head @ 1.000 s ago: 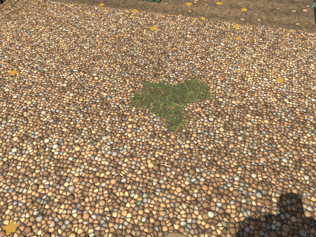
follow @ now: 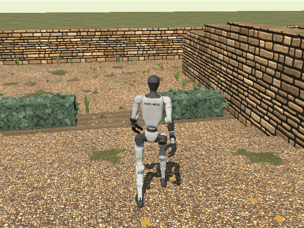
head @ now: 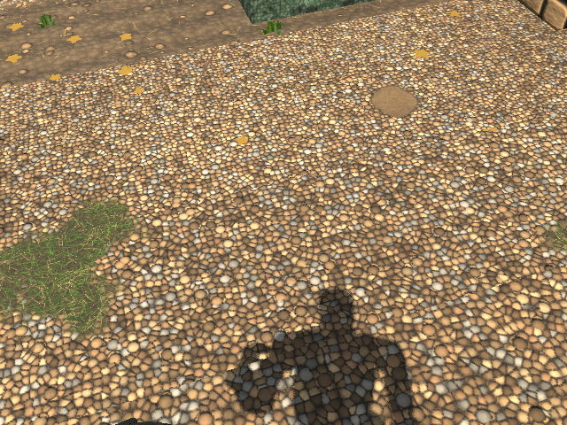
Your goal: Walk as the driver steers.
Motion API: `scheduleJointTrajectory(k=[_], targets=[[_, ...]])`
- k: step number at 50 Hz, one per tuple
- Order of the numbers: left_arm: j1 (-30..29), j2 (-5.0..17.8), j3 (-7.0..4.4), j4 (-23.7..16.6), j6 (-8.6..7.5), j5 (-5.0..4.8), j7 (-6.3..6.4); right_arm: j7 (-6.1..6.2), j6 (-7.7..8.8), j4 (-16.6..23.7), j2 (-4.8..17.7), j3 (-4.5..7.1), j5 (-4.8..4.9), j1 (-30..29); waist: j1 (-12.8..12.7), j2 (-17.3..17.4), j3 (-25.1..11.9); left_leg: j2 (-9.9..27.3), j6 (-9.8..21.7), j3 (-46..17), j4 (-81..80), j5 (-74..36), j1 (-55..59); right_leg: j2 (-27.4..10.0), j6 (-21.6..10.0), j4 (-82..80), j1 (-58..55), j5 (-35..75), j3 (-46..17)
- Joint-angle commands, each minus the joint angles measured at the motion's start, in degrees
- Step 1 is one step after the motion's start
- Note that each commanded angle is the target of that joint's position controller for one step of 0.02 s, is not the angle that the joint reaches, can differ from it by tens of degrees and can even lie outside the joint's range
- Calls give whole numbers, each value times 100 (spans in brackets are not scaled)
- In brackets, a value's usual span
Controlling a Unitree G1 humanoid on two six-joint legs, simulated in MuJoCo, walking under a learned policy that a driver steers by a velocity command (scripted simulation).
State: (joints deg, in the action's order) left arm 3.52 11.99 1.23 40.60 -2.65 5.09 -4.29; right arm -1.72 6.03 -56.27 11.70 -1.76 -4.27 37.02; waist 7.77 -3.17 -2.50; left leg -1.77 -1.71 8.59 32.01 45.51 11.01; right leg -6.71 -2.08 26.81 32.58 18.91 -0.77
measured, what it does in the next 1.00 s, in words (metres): goes down: right foot 0.16 m lower, then left foot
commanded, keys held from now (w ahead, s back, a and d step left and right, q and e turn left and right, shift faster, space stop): w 1.00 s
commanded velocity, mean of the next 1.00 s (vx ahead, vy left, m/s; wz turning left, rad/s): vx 0.49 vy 0.00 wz -0.03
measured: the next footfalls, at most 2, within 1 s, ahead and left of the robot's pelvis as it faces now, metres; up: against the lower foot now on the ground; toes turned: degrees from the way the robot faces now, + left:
right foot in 0.04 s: +0.19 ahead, -0.13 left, -0.16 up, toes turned -6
left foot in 0.52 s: +0.52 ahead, +0.10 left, -0.16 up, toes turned +0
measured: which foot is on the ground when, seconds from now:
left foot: down 0.00-0.08, up 0.10-0.50, down 0.52-1.00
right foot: up 0.00-0.02, down 0.04-0.52, up 0.54-1.00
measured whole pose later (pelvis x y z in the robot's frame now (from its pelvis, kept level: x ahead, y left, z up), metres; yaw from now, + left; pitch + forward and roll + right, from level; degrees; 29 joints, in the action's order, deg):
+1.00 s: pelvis +0.58 +0.01 -0.07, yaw +0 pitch +1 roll +1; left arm 7.2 11.6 0.1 44.5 -3.4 5.0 -2.7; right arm -1.9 8.0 -58.0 9.1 -0.4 -5.5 29.3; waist 6.4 -1.4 -0.4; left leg -3.5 3.7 1.3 26.6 23.2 -4.1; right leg -4.3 0.1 48.5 34.7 0.3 -1.3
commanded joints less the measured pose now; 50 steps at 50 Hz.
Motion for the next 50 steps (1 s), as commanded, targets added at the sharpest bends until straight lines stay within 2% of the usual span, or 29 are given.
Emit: scheduleJointTrajectory(k=[1, 2, 3, 4, 5, 6, 7, 8, 9, 10, 11, 12, 15, 20, 24, 26, 27, 28, 29, 30, 31, 33, 35, 37, 43, 46, 48, 49, 50], targets=[[153, 654, -220, 121, -2, 13, 117, 26, -38, -38, 990, 202, 26, 123, -427, 62, 912, 967, 907, -802, 637, -4652, -628, 89, 9, -742, -953, -24, 261], [1375, 1169, -439, 545, -85, -163, 181, -114, -113, 20, 1153, 222, -126, -17, -893, -243, 328, 732, 686, -577, 1619, -5139, -1330, 258, -126, -597, -2980, 390, 514], [2629, 1606, -649, 844, -88, -95, 231, -249, -118, -10, 760, 92, -317, 148, -1356, -569, -414, 592, 297, -610, 3190, -4268, -2949, -119, -610, 404, -5367, 924, 198], [3974, 1739, -662, 1015, -8, -126, 53, -390, -121, -298, -56, -97, -237, 1617, -1137, -1593, -2978, -187, -91, -711, 6265, -538, -3764, -1351, -2168, 2137, -8377, 3837, -1167], [4629, 1372, -602, 1292, -52, -78, -63, -512, -55, 179, 615, 40, -11, 512, -1960, -883, -3000, -690, -226, -1214, 7807, 54, -5444, -1785, -2581, 1573, -8840, 2902, -2479], [4146, 1554, -684, 1373, -99, -168, 11, -508, 92, 812, 641, 99, 235, -1319, -2122, -698, -1381, -244, -27, -1183, 7818, -345, -7009, -1642, -2109, 657, -7391, 729, -2439], [3176, 1386, -639, 1160, -128, -126, 69, -444, 120, 945, 794, 139, 266, -2086, -1822, 256, -143, 416, 183, -1081, 7154, -1066, -6803, -1333, -1630, -235, -5145, -492, -1905], [2438, 1232, -544, 929, -84, -146, 54, -328, 189, 1010, 974, 201, 173, -1838, -1296, 74, -220, 648, 137, -1303, 6267, -1387, -6045, -1648, -2058, -231, -3963, 725, -2049], [2270, 1016, -490, 968, -69, -13, 9, -247, 169, 982, 851, 186, 163, -1770, -865, -69, 166, 765, 247, -1288, 6068, -1434, -5630, -1683, -2154, -389, -2855, 1029, -1927], [1719, 188, -207, 828, -213, -34, 96, -159, 89, 941, 475, 61, -49, -1733, -477, 234, 308, 1223, 488, -1668, 4437, -2412, -4838, -1538, -1780, -1104, -1621, 280, -1579], [1309, 78, -138, 665, -312, -115, 131, -162, 28, 870, 284, 41, -101, -1855, -372, 253, 653, 1263, 490, -1564, 3234, -2884, -4559, -1357, -1783, -1750, -847, -728, -1452], [1365, 486, -255, 699, -403, -188, 152, -172, -68, 885, 132, 11, -82, -1859, -341, -229, 469, 1142, 475, -1284, 2532, -3069, -4340, -992, -1804, -1820, -973, -1107, -1082], [1355, 1009, -453, 756, -460, -39, 67, -286, -209, 966, 180, -92, 28, -2211, -459, 162, 442, 902, 524, -1000, 1098, -4228, -3801, -735, -1635, -1743, -896, -554, -543], [1880, 825, -430, 1086, -378, 23, -3, -230, -213, 1318, 783, 107, 59, -3433, -806, 180, 585, 580, 618, -1078, 410, -5456, -4370, -626, -1196, -1389, -2254, -1096, -215], [2246, 1039, -509, 1321, -280, -8, 38, -135, -133, 1484, 943, 256, 65, -4036, -967, 91, 641, 202, 773, -536, -15, -4696, -3886, -660, -878, -1007, -3137, -866, -31], [2067, 1094, -558, 1203, -301, 55, 34, -70, 8, 1197, 1391, 500, 221, -2965, -507, 332, -86, -9, 1122, -553, 364, -5075, -1647, -86, -355, 449, -2435, 228, 460], [2913, 381, -362, 1235, -344, 168, 16, -59, 21, 937, 1608, 545, 206, -1673, -475, 1319, -1524, 973, 2146, -2124, 264, -5562, 1078, 577, 102, 2256, -949, -1965, 562], [2898, 163, -213, 1201, -376, 138, -174, -47, -12, 611, 1445, 511, 175, -176, 131, 1679, -2324, 2138, 2816, -4538, -897, -3614, 2684, 1338, 199, 3874, 682, -5617, 272], [1531, 547, -351, 971, -339, -121, -189, -5, 78, 339, 1264, 551, 57, 138, 535, 1116, -812, 1857, 2083, -4614, -1506, -2115, 1704, 1069, -132, 4678, 1815, -5446, -450], [1121, 686, -386, 885, -351, -190, -9, 9, 142, 436, 1247, 551, 148, -688, 166, 831, 141, 1789, 1802, -4097, -1679, -1758, 221, 654, -252, 4825, 1803, -4767, -512], [1239, 780, -399, 919, -366, -74, 149, 43, 127, 563, 935, 470, 201, -1355, -198, 648, 117, 1725, 1860, -3810, -1859, -2174, -754, 351, -320, 4523, 1163, -4315, -601], [1163, 301, -222, 836, -332, 120, 269, 82, 126, 615, 430, 278, 229, -1927, -677, 468, 196, 1677, 1805, -3188, -2165, -2995, -2029, -34, -326, 4120, 314, -3766, -624], [1148, 251, -204, 779, -218, 28, 273, 108, 210, 721, 361, 267, 211, -2267, -843, 411, 203, 1467, 1695, -2649, -2489, -3200, -2485, -49, -156, 3517, 18, -3772, -510], [890, 316, -191, 642, -182, -68, 242, 66, 304, 640, 559, 340, 124, -2112, -753, 478, 294, 1309, 1697, -2122, -2616, -3735, -2642, -20, 37, 2831, 57, -3069, -285], [772, 298, -166, 468, -109, 103, 17, -209, 208, 208, 494, 289, -128, -1029, -566, 509, 463, 1186, 1808, -1608, -1857, -4226, -2836, 126, 154, 2758, 28, -1203, -86], [327, 558, -275, 164, -136, 36, 119, -131, 219, 75, 500, 272, -128, -650, -384, 691, 491, 1426, 1845, -1896, -1315, -4619, -1744, 139, 151, 2632, 715, -1973, -51], [-23, 468, -263, -70, -182, 18, 183, -70, 212, 35, 523, 293, -106, -427, -245, 699, 544, 1542, 1823, -1986, -995, -5047, -1250, 232, 117, 2473, 809, -2600, 107], [-567, 303, -195, -259, -168, -73, 220, 72, 236, -431, 369, 273, -203, 268, 100, 640, 796, 1817, 1660, -2435, -495, -4375, 462, -277, 217, 1786, 2551, -1690, -943], [-852, 244, -184, -320, -209, -75, 235, 195, 187, -554, 323, 301, -58, 785, 438, 551, 796, 1869, 1693, -2566, -188, -4239, 1567, -199, 340, 1277, 3612, -1621, -766]])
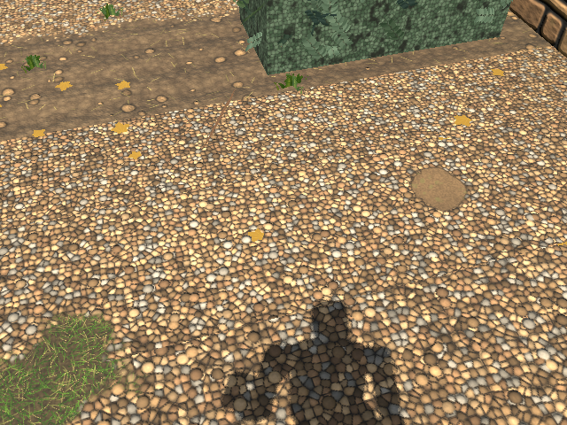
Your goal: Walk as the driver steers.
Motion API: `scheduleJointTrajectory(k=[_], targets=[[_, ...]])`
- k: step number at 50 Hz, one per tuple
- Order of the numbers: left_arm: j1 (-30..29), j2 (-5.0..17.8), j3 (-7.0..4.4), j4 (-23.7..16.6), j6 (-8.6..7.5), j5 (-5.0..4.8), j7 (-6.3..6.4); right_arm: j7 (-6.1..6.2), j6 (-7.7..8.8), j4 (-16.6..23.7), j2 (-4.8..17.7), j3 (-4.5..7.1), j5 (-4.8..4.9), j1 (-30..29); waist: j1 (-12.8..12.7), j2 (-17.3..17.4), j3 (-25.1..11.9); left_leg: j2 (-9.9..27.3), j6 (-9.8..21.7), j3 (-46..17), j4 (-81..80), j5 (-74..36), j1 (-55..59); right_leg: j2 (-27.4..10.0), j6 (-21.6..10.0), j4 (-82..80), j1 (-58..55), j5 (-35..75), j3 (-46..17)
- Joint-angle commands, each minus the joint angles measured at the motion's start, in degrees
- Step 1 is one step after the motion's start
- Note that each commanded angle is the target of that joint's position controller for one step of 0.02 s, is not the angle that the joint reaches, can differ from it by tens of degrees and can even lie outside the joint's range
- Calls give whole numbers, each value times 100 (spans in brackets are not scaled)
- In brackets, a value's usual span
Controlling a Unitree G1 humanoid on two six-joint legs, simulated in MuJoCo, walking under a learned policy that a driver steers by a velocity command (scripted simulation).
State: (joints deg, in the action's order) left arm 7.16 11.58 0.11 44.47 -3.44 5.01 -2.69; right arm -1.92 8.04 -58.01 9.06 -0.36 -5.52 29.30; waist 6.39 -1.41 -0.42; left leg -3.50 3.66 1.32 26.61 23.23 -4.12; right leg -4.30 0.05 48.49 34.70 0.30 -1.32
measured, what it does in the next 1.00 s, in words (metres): goes down, turning left: right foot 0.16 m lower, then left foot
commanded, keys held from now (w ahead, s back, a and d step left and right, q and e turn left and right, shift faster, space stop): w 0.02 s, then w+q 0.98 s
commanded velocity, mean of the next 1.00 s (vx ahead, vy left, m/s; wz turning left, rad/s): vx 0.50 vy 0.00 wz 0.45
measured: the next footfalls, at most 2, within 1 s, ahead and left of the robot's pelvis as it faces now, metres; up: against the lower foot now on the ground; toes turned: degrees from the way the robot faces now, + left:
right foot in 0.22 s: +0.34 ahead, -0.21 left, -0.16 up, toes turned -4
left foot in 0.76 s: +0.55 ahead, +0.13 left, -0.16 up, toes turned +23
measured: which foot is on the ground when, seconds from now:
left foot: down 0.00-0.24, up 0.26-0.74, down 0.76-1.00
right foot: up 0.00-0.20, down 0.22-0.76, up 0.78-1.00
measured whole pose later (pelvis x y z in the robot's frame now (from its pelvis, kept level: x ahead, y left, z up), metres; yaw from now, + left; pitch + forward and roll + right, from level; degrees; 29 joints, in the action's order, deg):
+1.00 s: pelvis +0.55 +0.05 -0.14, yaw +30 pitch -1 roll +0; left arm 6.9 12.8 -2.0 48.5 -5.1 4.2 -0.1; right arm -3.5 6.8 -58.9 11.0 3.1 -2.3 25.2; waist 4.5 -1.4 1.3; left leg -6.6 5.7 -4.3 21.8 11.1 -9.5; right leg -5.5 -2.1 54.3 31.0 -18.4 -3.4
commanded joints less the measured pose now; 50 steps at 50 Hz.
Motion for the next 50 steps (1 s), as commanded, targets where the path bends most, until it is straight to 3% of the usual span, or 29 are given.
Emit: scheduleJointTrajectory(k=[1, 3, 4, 6, 9, 10, 11, 12, 13, 14, 15, 16, 17, 18, 20, 21, 22, 27, 29, 35, 37, 38, 39, 40, 41, 42, 44, 46, 50], targets=[[-1569, 161, -32, -712, -196, 16, 49, 356, -45, -441, 451, 142, 176, 2064, 922, 353, 592, 1836, 1116, -1911, 609, -1461, 3593, -394, 153, -1474, 3941, 688, -582], [-1862, -110, 28, -674, -228, 16, -20, 270, -166, -458, 199, 50, 179, 2161, 944, 443, 725, 1562, 1182, -2012, 710, -1510, 2227, -299, 105, -1703, 3000, 1101, -141], [-1596, -139, 109, -441, -230, 31, -117, 188, -217, -272, 61, -15, 227, 1705, 814, 130, 912, 1025, 991, -1443, 781, -789, 345, -328, -55, -2676, 1315, 2562, 29], [-1259, 66, 111, -449, -96, -10, -170, -119, -260, 14, 577, 61, 5, 871, 238, 425, 988, 1017, 995, -1389, 434, -66, -2352, -192, -175, -1744, -1388, 2782, 276], [-721, 579, 46, -216, 1, 85, -99, -71, -217, 100, 836, 151, 352, 694, -97, -1, 1031, 919, 606, -1608, 1481, 225, -1712, -358, -62, -2627, -1936, 2149, 98], [88, 798, -43, 219, -22, -30, -43, -73, -278, 58, 1081, 194, 360, 591, -417, -189, 821, 697, 392, -1392, 2347, 158, -1614, -349, 4, -3173, -2738, 2883, 247], [1176, 1200, -259, 626, -44, -170, 32, -204, -359, -21, 1223, 211, 169, 766, -842, -343, 276, 459, 112, -1064, 3368, -583, -1973, -310, -1, -2895, -4321, 3238, 548], [2629, 1411, -430, 1088, 4, -76, 52, -427, -384, -471, 830, 144, -14, 1364, -1317, -730, -275, 274, -373, -895, 4820, -356, -2780, -666, -422, -2451, -6052, 3254, 327], [3494, 1530, -471, 1073, -36, -124, -166, -570, -370, -867, -278, -102, 3, 3186, -808, -1657, -2808, 71, -452, -782, 7778, 2144, -3227, -2033, -1978, -253, -8515, 6018, -574], [3705, 1317, -423, 1098, 23, 161, -246, -692, -349, -484, 398, 55, 163, 1944, -1371, -1104, -2371, 92, -545, -664, 9363, 2459, -4401, -2094, -2171, -496, -7910, 5698, -1102], [3103, 1553, -446, 1104, 63, 17, -233, -656, -314, 301, 614, 175, 251, 460, -1369, -1065, -1617, 99, -409, -458, 9366, 1793, -5486, -2290, -2033, -1862, -6670, 2002, -1828], [2314, 996, -310, 944, 5, 33, -183, -487, -250, 470, 755, 244, 379, -435, -1250, -227, -95, 445, -154, -390, 8764, 658, -5754, -2032, -1561, -2734, -4719, -699, -1332], [1700, 817, -220, 728, -39, 3, -160, -287, -179, 492, 509, 229, 272, -166, -788, -98, -106, 824, -52, -767, 7615, -180, -4766, -2475, -1804, -2878, -3379, 146, -1371], [1569, 518, -141, 777, -92, 158, -144, -184, -197, 489, 345, 186, 267, -300, -445, 111, 322, 1094, 69, -906, 7316, -476, -4130, -2504, -1794, -3034, -2219, 629, -1206], [963, -318, 86, 586, -339, -37, 106, -175, -271, 511, -174, 35, -26, -419, -59, -137, 761, 1435, 454, -1113, 5385, -1470, -3793, -2023, -1580, -3843, -1418, -161, -684], [1036, -339, 87, 593, -457, -135, 220, -221, -278, 479, -173, 52, -8, -458, -177, -70, 622, 1414, 457, -1082, 4248, -2001, -3546, -1775, -1605, -4133, -1518, 54, -214], [1127, -27, 11, 678, -500, -146, 271, -286, -309, 508, -155, 48, 43, -593, -164, -269, 571, 1397, 341, -892, 3372, -1998, -3412, -1674, -1615, -4207, -1795, 362, 104], [1704, 490, -188, 1041, -457, 67, 239, -373, -435, 1002, 147, 19, 235, -1675, -451, 40, 560, 1150, 148, -498, 1878, -2610, -3192, -1594, -1418, -4007, -2695, 1624, 1068], [1777, 592, -228, 1113, -463, 45, 231, -351, -463, 1187, 316, 72, 274, -2120, -544, -9, 671, 1068, 179, -468, 1696, -2571, -3386, -1583, -1320, -3971, -3212, 1586, 1288], [2438, 820, -399, 1384, -281, -81, 383, -263, -430, 1510, 589, 230, 215, -3100, -881, -250, 761, 607, 165, 113, 1080, -1274, -3270, -1616, -1064, -3539, -4604, 2332, 1786], [2299, 1062, -494, 1349, -194, -87, 385, -174, -322, 1417, 823, 383, 329, -2749, -525, -329, 468, 113, 303, 493, 627, -1607, -2030, -1469, -928, -2644, -4304, 3626, 2129], [2304, 1023, -476, 1325, -206, 21, 335, -65, -220, 1235, 1133, 560, 362, -2067, -298, -288, 30, -154, 505, 521, 965, -2165, -611, -1193, -712, -1634, -3462, 3706, 2286], [2337, 490, -296, 1106, -279, 121, 264, 78, -183, 934, 1401, 662, 383, -834, -9, 369, -1181, 494, 1216, -729, 1405, -2877, 2093, -737, -191, -50, -1430, 2230, 2207], [1820, 296, -164, 844, -332, 122, -18, 180, -263, 432, 1798, 742, 202, 681, 476, 847, -1912, 1501, 1819, -2997, 65, -2680, 3503, 106, 59, 1195, -141, -2997, 1621], [668, 408, -223, 589, -326, -172, -238, 139, -167, 66, 1812, 813, 80, 1132, 870, 282, -937, 1761, 1537, -3717, -735, -1845, 3365, 298, -126, 1974, 1158, -3320, 425], [173, 447, -243, 477, -371, -234, -200, 108, -60, 135, 1816, 874, 209, 407, 660, 233, 13, 1768, 1391, -3390, -954, -1398, 2262, -66, -222, 2098, 1565, -2954, -37], [558, 536, -323, 405, -351, -11, 132, 7, 28, 281, 829, 556, 427, -658, -156, 677, 58, 1435, 1496, -2768, -1112, -1350, 417, -293, -391, 2049, 370, -2508, -303], [736, 32, -201, 390, -243, 8, 264, -102, 9, 430, 361, 346, 379, -1150, -632, 441, 260, 1396, 1510, -2568, -1546, -1509, -903, -275, -427, 1640, -414, -2364, -340], [117, 260, -187, 114, -150, -116, 293, -242, 33, 573, 906, 412, 263, -1321, -684, 306, 417, 845, 1125, -1760, -1777, -1360, -2171, 112, -63, -273, -1327, -1181, 78]])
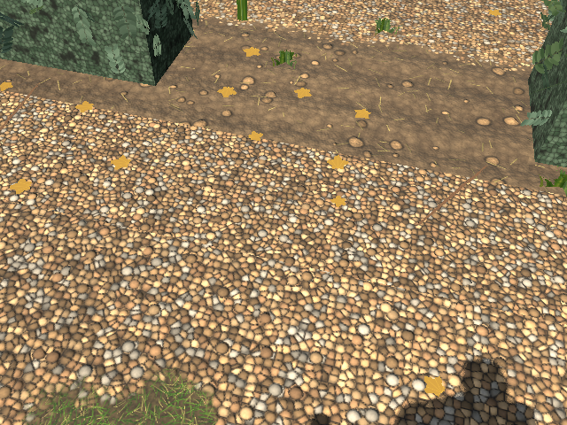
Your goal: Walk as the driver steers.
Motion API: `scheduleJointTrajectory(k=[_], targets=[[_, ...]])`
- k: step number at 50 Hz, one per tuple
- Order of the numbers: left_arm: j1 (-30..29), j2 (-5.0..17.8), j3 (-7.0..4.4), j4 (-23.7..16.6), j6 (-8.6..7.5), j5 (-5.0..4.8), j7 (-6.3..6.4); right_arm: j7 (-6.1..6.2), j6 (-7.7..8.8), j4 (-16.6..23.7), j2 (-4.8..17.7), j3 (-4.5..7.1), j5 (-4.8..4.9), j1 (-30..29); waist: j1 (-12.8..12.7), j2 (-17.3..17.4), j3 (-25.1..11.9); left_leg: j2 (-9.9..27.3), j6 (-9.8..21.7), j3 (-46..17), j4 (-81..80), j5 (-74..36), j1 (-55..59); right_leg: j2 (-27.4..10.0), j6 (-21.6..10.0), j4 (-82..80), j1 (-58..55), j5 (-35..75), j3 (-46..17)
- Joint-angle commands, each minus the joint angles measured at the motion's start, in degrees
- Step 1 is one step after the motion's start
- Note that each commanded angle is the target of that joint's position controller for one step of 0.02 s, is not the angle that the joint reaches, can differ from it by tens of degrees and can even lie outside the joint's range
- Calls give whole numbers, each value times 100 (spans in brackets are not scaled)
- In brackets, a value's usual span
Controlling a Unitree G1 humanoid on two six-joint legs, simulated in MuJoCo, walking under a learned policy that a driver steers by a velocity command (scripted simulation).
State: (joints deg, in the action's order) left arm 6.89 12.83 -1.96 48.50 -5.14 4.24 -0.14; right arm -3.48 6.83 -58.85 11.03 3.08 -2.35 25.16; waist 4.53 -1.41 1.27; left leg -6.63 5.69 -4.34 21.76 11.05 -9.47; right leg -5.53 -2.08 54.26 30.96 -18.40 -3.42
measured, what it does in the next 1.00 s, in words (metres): walks ahead, turning left: right foot, then left foot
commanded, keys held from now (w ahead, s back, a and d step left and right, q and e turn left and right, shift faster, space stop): w+q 0.66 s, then e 0.34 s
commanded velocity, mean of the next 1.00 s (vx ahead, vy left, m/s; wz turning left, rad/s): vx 0.42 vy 0.00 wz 0.40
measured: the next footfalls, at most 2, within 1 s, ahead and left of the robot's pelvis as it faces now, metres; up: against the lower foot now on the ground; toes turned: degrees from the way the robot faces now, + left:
right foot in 0.16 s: +0.18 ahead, -0.13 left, +0.00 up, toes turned +7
left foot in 0.54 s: +0.33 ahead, +0.17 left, +0.00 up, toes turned +23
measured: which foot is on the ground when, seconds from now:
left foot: down 0.00-0.16, up 0.18-0.52, down 0.54-1.00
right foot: up 0.00-0.14, down 0.16-0.54, up 0.56-1.00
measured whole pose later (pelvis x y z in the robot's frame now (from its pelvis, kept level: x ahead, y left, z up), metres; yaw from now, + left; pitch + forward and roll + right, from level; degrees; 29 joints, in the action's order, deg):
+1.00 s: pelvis +0.40 +0.15 -0.04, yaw +23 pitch +0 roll +1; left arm 8.2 14.5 -4.0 45.3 1.4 1.3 -1.0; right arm 3.8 3.8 -54.5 13.2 1.8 -1.2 23.1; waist 3.0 -1.9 2.1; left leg -7.8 7.5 2.7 41.8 31.5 -10.3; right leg 3.0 -1.4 41.8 34.3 13.9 -6.3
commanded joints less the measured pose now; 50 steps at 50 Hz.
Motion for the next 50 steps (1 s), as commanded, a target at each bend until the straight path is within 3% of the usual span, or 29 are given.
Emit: scheduleJointTrajectory(k=[1, 3, 4, 6, 7, 8, 9, 10, 11, 12, 13, 14, 15, 17, 18, 20, 22, 23, 25, 27, 28, 29, 31, 33, 34, 37, 41, 49, 50], targets=[[-113, 25, 65, -390, 24, -49, 17, -140, 123, 590, 813, 102, -92, -677, -408, 475, 267, 1044, 909, -1115, -1236, -323, -1790, 356, 226, -1257, -1230, 1076, 394], [-28, -105, 136, -440, -78, -38, -39, -223, 44, 608, 931, 133, -261, -352, -401, 608, 45, 821, 876, -946, -721, -684, -2560, 692, 357, -759, -2268, 2026, 737], [582, 55, 89, -264, -133, 21, -40, -226, 30, 696, 874, 117, -432, -607, -721, 500, 10, 936, 807, -1079, -136, -995, -2845, 589, 396, -155, -2684, 2409, 546], [1753, 593, -137, -50, -203, 55, 65, -192, 90, 1048, 955, 152, -372, -1193, -1395, 267, -50, 832, 726, -1394, 963, -2084, -3134, 756, 425, -302, -3612, 1293, 679], [2193, 755, -217, 7, -213, -64, 128, -231, 147, 1118, 1158, 247, -163, -1208, -1645, -8, -47, 573, 807, -1464, 1573, -2253, -3020, 1051, 399, -1386, -4015, 310, 1002], [2885, 934, -245, 232, -257, -103, 189, -313, 235, 1116, 946, 227, -245, -1049, -1758, -224, -255, 296, 579, -1490, 3065, -1908, -3005, 571, -114, -1770, -4644, 654, 326], [2902, 1285, -184, 277, -290, -131, 186, -344, 236, 896, -164, -44, -161, 134, -975, -931, -1234, -355, 67, -828, 5358, 1763, -3158, -1430, -1952, -2328, -5200, 3992, -2105], [1989, 1108, -274, -279, -119, -296, 21, 322, -86, 1006, 394, 196, 488, 352, -563, -303, -761, 291, 73, -441, 5597, 2428, -3575, -2165, -1240, -2259, -4503, 5100, -2890], [1883, 1115, -177, -111, -318, -22, -141, 51, 51, 1025, -137, -31, -121, 560, -517, -1226, -131, 153, -284, -865, 7282, 2164, -4605, -2627, -2997, -3345, -3453, 3158, -4628], [1194, 481, -84, -128, -295, -85, -183, 106, -12, 1020, 595, 121, -157, -113, -510, 5, 230, 763, -315, -952, 7232, 1421, -4814, -2456, -2559, -3623, -2883, 1622, -3745], [578, -85, 114, -320, -262, -135, -167, 169, -78, 1041, 455, 65, -325, -426, -444, 367, -22, 967, -462, -785, 6567, 798, -4267, -1841, -2099, -3650, -2415, 1560, -2714], [188, -282, 186, -395, -296, -122, -89, 133, -138, 1088, 137, -55, -372, -631, -292, 203, 160, 1233, -550, -540, 5784, 581, -3744, -1315, -1721, -3834, -1891, 1731, -1720], [537, -319, 208, -193, -336, -219, 66, 74, -164, 1262, -9, -98, -341, -940, -458, 3, 101, 1296, -612, -237, 5318, 770, -3458, -956, -1495, -3954, -1887, 1746, -1009], [1116, -17, 165, 165, -394, -256, 310, -104, -162, 1386, 67, -133, -207, -1360, -691, -20, 170, 1431, -751, 152, 4047, 432, -3286, -665, -1207, -4133, -2139, 1798, -183], [1419, 967, -160, 309, -254, -489, 150, 109, -435, 1813, 470, 40, 355, -2385, -758, -104, 1052, 1199, -539, 197, 3190, -156, -3039, -882, -891, -4348, -1404, 3135, -138], [1389, 1051, -212, 289, -85, -469, 2, 101, -663, 1717, 301, -33, 304, -2015, -531, -374, 393, 974, -300, 626, 2631, -390, -2166, -746, -612, -4114, -1784, 3879, 607], [1369, 977, -239, 263, 65, -451, 35, 45, -727, 1694, 413, 8, 250, -2006, -529, -478, 17, 812, -114, 832, 2324, -390, -1734, -664, -444, -3875, -2227, 3481, 1065], [1229, 959, -240, 234, 76, -379, 58, 53, -750, 1611, 524, 81, 175, -1742, -323, -575, -194, 831, 56, 720, 2558, -947, -1276, -819, -375, -3514, -2310, 4038, 1229], [1070, 1063, -264, 133, 132, -358, 90, 123, -775, 1513, 728, 164, 92, -1414, -67, -481, -414, 487, 273, 939, 2167, -231, -566, -824, -271, -2498, -2393, 5059, 1539], [777, 1207, -330, 4, 249, -310, 101, 210, -723, 924, 1073, 342, 13, 161, 686, -106, -913, 232, 623, 807, 1232, -74, 1499, -533, -120, 233, -1326, 4331, 1637], [1366, 604, -262, -132, 311, -118, 51, 271, -674, 835, 1624, 422, 92, 15, 68, 1442, -836, 1542, 1009, -1055, 1088, -1808, 2560, 306, 105, 2330, 548, -1422, 1469], [1422, 550, -175, -457, 280, -195, 21, 339, -686, 926, 1778, 416, 329, 289, 95, 1688, -1345, 2197, 1684, -2643, 232, -1865, 2756, 482, 184, 2647, 1505, -1563, 667], [1074, 802, -215, -419, 227, -323, -22, 386, -682, 1108, 1369, 311, 255, -567, -254, 446, -259, 2063, 1464, -2260, -451, -679, 1002, -5, 285, 1420, 923, -797, 240], [1206, 864, -239, -250, 364, -190, -27, 376, -615, 1224, 1226, 270, 83, -1072, -478, 262, -104, 1889, 1387, -1980, -541, -1081, 35, -82, 317, 974, -41, -597, 255], [1162, 858, -271, -235, 492, -190, 1, 337, -491, 1159, 1146, 214, 102, -1037, -582, 57, -11, 1733, 1279, -1623, -617, -1538, -138, 0, 287, 748, -137, -31, 252], [546, 673, -286, -509, 643, -189, 10, 426, -247, 682, 1170, 207, 265, -785, -616, 360, 94, 1372, 844, -928, -483, -1623, -161, 75, 236, -387, 22, 1158, 104], [367, 574, -287, -511, 651, -315, -50, 531, -278, 591, 954, 90, 147, -475, -478, 316, 46, 1392, 781, -706, -86, -1488, -251, 460, 59, -879, 81, 2559, -103], [-512, 591, -299, -782, 567, -165, -40, 755, -276, 491, 878, 4, -19, 506, 98, 195, 282, 1549, 652, -728, 1668, -1678, 764, 799, 54, -1301, 1573, 3239, -262], [-1049, 563, -251, -1073, 402, -611, -253, 981, -261, 653, 423, -104, 414, 250, 229, 113, 337, 1684, 339, -825, 2088, -1624, 628, 747, 224, -1727, 1909, 3616, -1003]])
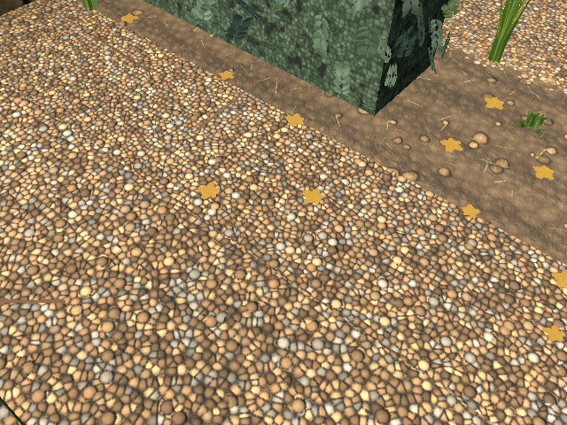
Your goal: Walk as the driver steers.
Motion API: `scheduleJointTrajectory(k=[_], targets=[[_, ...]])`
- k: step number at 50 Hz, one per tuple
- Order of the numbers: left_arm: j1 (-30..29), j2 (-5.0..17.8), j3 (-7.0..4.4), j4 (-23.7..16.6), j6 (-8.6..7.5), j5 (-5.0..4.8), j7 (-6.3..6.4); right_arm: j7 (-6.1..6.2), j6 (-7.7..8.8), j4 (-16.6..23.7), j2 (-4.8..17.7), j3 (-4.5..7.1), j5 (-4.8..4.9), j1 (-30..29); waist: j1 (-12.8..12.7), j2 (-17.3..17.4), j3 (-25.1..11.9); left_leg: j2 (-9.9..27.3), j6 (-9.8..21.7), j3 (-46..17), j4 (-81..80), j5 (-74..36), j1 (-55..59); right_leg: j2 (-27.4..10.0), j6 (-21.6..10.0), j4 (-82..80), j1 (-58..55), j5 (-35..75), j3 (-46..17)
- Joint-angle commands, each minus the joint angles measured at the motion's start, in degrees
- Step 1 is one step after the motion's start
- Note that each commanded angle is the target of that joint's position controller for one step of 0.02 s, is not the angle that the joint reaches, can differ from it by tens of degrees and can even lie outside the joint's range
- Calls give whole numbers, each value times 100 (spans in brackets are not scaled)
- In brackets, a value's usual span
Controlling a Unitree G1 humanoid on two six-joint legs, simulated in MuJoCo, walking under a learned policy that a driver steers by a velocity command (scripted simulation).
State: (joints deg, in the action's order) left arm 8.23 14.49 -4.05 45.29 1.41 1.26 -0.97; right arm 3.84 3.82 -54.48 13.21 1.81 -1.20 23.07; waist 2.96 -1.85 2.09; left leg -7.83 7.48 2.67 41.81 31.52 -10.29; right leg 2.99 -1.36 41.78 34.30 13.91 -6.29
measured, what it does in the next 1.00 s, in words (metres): goes down, turning right: right foot 0.16 m lower, then left foot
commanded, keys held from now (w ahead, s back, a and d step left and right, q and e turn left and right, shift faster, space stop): e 0.84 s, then w+e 0.16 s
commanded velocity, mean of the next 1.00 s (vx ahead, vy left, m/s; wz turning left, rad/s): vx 0.05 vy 0.00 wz -0.53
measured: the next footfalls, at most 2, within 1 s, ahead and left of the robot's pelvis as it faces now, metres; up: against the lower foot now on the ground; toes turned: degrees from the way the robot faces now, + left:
right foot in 0.20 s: +0.26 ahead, -0.12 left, -0.16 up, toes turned -4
left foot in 0.62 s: +0.27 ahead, +0.08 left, -0.16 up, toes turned -28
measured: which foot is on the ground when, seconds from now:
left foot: down 0.00-0.20, up 0.22-0.60, down 0.62-1.00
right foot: up 0.00-0.18, down 0.20-0.64, up 0.66-1.00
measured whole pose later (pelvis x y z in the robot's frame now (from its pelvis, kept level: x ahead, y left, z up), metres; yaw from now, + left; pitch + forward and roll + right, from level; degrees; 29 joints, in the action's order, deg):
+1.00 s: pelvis +0.18 +0.05 -0.12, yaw -35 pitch +5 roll -2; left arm 19.5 14.0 -0.3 42.0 -1.2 3.8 -1.7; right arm -1.8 7.3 -45.7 12.1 -0.4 -3.0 17.8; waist 3.3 -0.6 -4.5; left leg 1.3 4.5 7.3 27.9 13.1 -20.4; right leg 1.2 4.6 93.7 50.6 -4.9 -5.3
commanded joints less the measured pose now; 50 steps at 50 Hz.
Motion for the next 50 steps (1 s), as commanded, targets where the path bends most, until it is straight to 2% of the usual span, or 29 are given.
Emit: scheduleJointTrajectory(k=[1, 3, 5, 8, 9, 10, 11, 12, 13, 15, 17, 19, 22, 25, 28, 29, 30, 31, 32, 33, 34, 35, 37, 38, 39, 41, 43, 46, 50], targets=[[-1275, 343, -17, -797, -342, -376, -327, 371, 2, 332, 242, -16, 260, 375, 367, 124, 217, 1780, 58, -1392, 278, -3638, 834, -26, 329, -912, 1703, 637, -541], [-1256, 211, 68, -855, -402, -245, -567, 516, -104, 389, 460, 44, 155, 542, 387, 236, 26, 1656, -54, -1229, 670, -3416, 277, -69, 490, -1178, 1029, 1203, -261], [-990, 125, 135, -818, -368, -259, -688, 522, -154, 452, 458, 62, 171, 566, 300, 205, 55, 1502, -136, -1025, 1017, -3089, -511, -62, 521, -1391, 131, 1165, 92], [-282, 128, 132, -567, -351, -268, -603, 375, -188, 511, 489, 120, 321, 594, 46, 163, 34, 1541, -286, -705, 2123, -4036, -966, -35, 280, -1788, -1011, 546, 771], [845, 191, 35, -177, -351, -298, -518, 297, -143, 530, 498, 149, 277, 273, -592, 238, -263, 1462, -367, -585, 3281, -4066, -1534, -290, -141, -2347, -2322, 933, 550], [1996, 590, -117, 188, -335, -273, -374, 93, 16, 598, 485, 169, 152, 32, -1168, -605, -660, 614, -746, 333, 5901, -1725, -2556, -652, -782, -2608, -4014, 3318, 331], [1905, 1114, -130, 63, -371, -93, -275, -82, 119, 969, 283, 47, 98, 563, -767, -1038, -1775, 214, -1241, -83, 8437, 2071, -4937, -2112, -2027, -488, -6577, 5958, -1668], [2189, 1423, -361, 229, -301, -77, -123, -70, -59, 1145, 542, 73, 63, 143, -1052, 311, -2763, 348, -927, -29, 9146, 1635, -5220, -2727, -2633, -603, -6971, 6987, -2018], [1434, 1245, -315, -59, -214, -166, 106, -78, -131, 1270, 552, -18, -101, 190, -740, 892, -2801, 698, -862, -468, 8438, 800, -5389, -2761, -2749, -1062, -6442, 4227, -1960], [778, 677, -116, -163, -154, -109, 344, -69, -285, 1365, 290, -70, -299, -391, -437, 766, -1896, 936, -827, -624, 7437, -32, -4898, -2287, -2418, -1703, -4059, 1357, -2046], [547, 548, 42, -133, -181, 0, 272, -66, -564, 1482, 450, -15, -236, -645, -138, 518, -1046, 895, -854, -509, 6208, -920, -3975, -1534, -1928, -1998, -1845, 685, -1485], [605, 685, 26, -72, -249, 8, 248, -51, -634, 1704, 260, -60, -196, -994, -143, 257, -829, 771, -941, -505, 5423, -1301, -3781, -1114, -1711, -1869, -1294, 1074, -1422], [475, 668, 20, -215, -136, 6, 318, -130, -636, 1859, -11, -163, -194, -1124, -177, -211, -1122, 635, -1069, -408, 3275, -1932, -3135, -600, -1189, -1843, -1279, -554, -1420], [454, 812, -101, -477, 66, 3, 282, -194, -731, 2032, 54, -160, -103, -1536, -450, -893, -1051, 357, -1095, -460, 1497, -1354, -2268, -481, -876, -2523, -1300, -3711, -2029], [486, 832, -162, -666, 223, 103, 169, -140, -659, 1957, 243, -79, 68, -1358, -462, -1188, -669, 190, -919, -538, -17, -839, -1267, -647, -769, -2816, -1077, -4679, -2632], [374, 681, -37, -1007, -175, 160, 234, -460, -666, 1675, 234, -59, -158, -333, 98, -175, 290, 754, -1070, -869, -798, -1391, -1109, -1233, -983, -3008, -324, -5414, -3515], [478, 681, -26, -942, -298, -5, 324, -555, -674, 1501, 414, 83, -90, -152, 60, -319, -117, 777, -1106, -794, -1283, -1610, 473, -1089, -901, -2971, 353, -5611, -3800], [896, 587, 8, -820, -395, -50, 394, -617, -586, 1424, 595, 245, -22, 100, 144, -421, -504, 937, -829, -904, -1509, -1674, 1465, -659, -621, -2604, 519, -5358, -3515], [1258, 306, 102, -822, -424, -122, 424, -646, -467, 1445, 624, 310, -115, 292, 263, -67, -947, 1333, -165, -1209, -1537, -1195, 2493, -172, -487, -2126, 1126, -5068, -2941], [471, -132, 262, -1515, -305, -83, 384, -560, -274, 1335, 1068, 388, -418, 943, 744, 1476, -435, 3007, 1807, -4285, -2391, -34, 3136, 1360, 349, -106, 3567, -4565, -1810], [-63, 80, 199, -1501, -318, 135, 460, -564, -225, 1239, 946, 313, -735, 782, 765, 784, 208, 3231, 1750, -4938, -2868, -371, 2760, 1376, 764, 894, 4897, -3823, -1902], [128, 217, 126, -1316, -312, 159, 544, -703, -233, 1466, 694, 185, -590, -100, 266, 959, 36, 3000, 1235, -3983, -2816, -601, 2005, 1277, 821, 1539, 4626, -3085, -1802], [1117, 662, -52, -785, -334, 165, 567, -803, -207, 1700, 210, 53, 26, -1426, -468, 1406, -570, 2200, 501, -2438, -2546, -680, 64, 1161, 627, 3621, 3099, -2481, -1050], [1728, 584, 9, -645, -305, 307, 463, -730, -106, 1685, 99, 20, 83, -1644, -901, 1341, -618, 2010, 413, -1914, -2592, -1128, -1209, 985, 551, 5229, 2310, -2388, -451], [2089, 473, 78, -569, -275, 353, 308, -652, 40, 1755, 180, 14, 2, -1907, -1173, 1142, -647, 1858, 384, -1468, -2672, -1425, -2125, 850, 537, 6439, 1735, -2346, -1], [1830, 378, 239, -708, -226, 124, 65, -490, 253, 1795, 581, 110, -139, -1950, -898, 564, -601, 1756, 429, -1030, -2654, -1458, -2420, 666, 680, 7584, 1606, -2293, 279], [1338, 325, 334, -960, -232, 33, 19, -364, 317, 1553, 709, 97, -199, -1156, -360, 317, -508, 1847, 456, -1070, -2516, -1116, -1546, 386, 700, 7694, 2292, -2147, 145], [1004, 487, 279, -949, -332, 216, -8, -483, 369, 1188, 711, 19, -175, -22, 218, 695, -398, 2090, 358, -1404, -2518, -195, -28, 19, 632, 6508, 3209, -2027, -26], [334, 332, 247, -860, -434, 300, -149, -571, 417, 736, 754, -44, -181, 356, 435, 884, -261, 2638, 529, -1819, -3046, 258, 967, -523, 559, 3422, 3297, -1822, 30]])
